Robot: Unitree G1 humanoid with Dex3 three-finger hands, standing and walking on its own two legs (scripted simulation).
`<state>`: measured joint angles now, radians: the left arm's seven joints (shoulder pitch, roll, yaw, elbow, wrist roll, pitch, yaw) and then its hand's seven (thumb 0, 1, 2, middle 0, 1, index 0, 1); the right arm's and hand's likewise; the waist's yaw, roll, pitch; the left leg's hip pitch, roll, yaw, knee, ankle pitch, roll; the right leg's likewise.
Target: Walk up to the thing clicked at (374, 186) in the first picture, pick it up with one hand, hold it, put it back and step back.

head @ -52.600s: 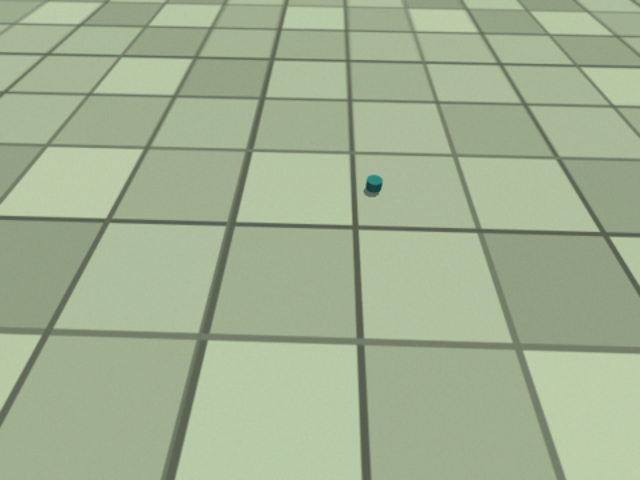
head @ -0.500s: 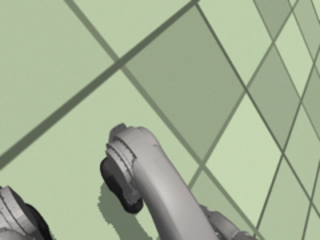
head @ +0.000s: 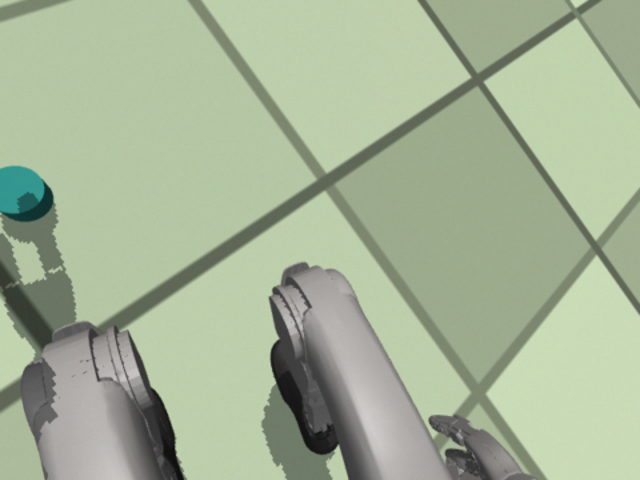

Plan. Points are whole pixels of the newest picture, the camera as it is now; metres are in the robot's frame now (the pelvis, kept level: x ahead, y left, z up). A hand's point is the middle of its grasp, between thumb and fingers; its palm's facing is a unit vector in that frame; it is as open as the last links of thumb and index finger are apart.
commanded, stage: withdraw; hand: left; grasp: from above
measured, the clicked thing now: (20, 194) +0.53 +0.28 -0.32
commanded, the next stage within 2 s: home in 0.26 s
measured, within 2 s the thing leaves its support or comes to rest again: neither
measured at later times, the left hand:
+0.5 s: hand out of the picture +0.54 +0.29 -0.15, palm faces -0.36 -0.09 -0.93, open 13.4 cm
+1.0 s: hand out of the picture +0.35 +0.28 +0.04, palm faces -0.17 -0.72 -0.67, open 7.6 cm
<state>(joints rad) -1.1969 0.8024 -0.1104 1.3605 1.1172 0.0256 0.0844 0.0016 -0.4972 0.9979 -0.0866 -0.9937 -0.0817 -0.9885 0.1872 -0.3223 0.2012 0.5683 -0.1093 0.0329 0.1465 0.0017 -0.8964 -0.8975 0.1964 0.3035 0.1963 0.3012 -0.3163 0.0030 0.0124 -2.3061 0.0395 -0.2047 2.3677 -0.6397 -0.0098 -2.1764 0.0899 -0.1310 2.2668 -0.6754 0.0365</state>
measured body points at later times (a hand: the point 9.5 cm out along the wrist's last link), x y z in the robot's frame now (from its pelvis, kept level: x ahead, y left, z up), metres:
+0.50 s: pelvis +0.00 +0.00 -0.02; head +0.26 +0.08 +0.34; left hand +0.56 +0.30 -0.10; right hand +0.02 -0.26 -0.11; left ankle +0.08 +0.13 -0.31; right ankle +0.11 -0.12 -0.31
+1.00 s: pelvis +0.01 +0.00 +0.15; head +0.17 +0.05 +0.57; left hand +0.35 +0.31 +0.08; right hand +0.20 -0.24 +0.04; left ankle +0.08 +0.13 -0.31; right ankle +0.11 -0.12 -0.31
